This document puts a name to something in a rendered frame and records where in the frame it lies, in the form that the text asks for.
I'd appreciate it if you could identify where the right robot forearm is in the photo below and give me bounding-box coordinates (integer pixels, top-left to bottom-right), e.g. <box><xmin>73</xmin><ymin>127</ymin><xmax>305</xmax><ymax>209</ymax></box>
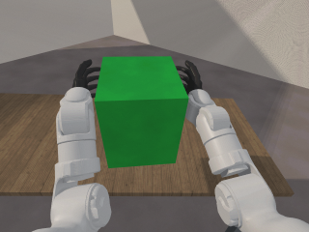
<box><xmin>185</xmin><ymin>89</ymin><xmax>276</xmax><ymax>208</ymax></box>

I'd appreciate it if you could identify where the left robot upper arm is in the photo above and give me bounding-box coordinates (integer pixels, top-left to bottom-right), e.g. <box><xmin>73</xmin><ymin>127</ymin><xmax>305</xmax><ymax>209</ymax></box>
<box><xmin>32</xmin><ymin>183</ymin><xmax>112</xmax><ymax>232</ymax></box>

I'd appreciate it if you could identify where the table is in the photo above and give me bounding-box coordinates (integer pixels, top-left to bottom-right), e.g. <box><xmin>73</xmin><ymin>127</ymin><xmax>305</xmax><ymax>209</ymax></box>
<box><xmin>0</xmin><ymin>93</ymin><xmax>294</xmax><ymax>232</ymax></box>

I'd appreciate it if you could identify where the left robot forearm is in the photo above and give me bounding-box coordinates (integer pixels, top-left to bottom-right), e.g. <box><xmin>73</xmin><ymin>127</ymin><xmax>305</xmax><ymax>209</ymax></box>
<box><xmin>50</xmin><ymin>87</ymin><xmax>100</xmax><ymax>222</ymax></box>

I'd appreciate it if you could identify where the robot right hand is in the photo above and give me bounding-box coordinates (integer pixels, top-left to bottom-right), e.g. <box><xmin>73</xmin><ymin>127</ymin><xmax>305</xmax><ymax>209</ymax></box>
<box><xmin>176</xmin><ymin>60</ymin><xmax>203</xmax><ymax>94</ymax></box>

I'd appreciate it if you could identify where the right robot upper arm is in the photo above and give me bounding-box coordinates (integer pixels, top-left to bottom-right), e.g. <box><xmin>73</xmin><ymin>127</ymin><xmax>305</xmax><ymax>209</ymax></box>
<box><xmin>214</xmin><ymin>173</ymin><xmax>309</xmax><ymax>232</ymax></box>

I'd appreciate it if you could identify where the robot left hand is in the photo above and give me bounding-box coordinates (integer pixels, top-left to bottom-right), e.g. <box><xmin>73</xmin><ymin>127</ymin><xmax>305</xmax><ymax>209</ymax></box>
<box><xmin>72</xmin><ymin>59</ymin><xmax>101</xmax><ymax>98</ymax></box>

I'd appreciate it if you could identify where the carton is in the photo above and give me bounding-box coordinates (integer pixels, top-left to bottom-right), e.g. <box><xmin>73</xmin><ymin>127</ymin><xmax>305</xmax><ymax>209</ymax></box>
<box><xmin>94</xmin><ymin>56</ymin><xmax>189</xmax><ymax>168</ymax></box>

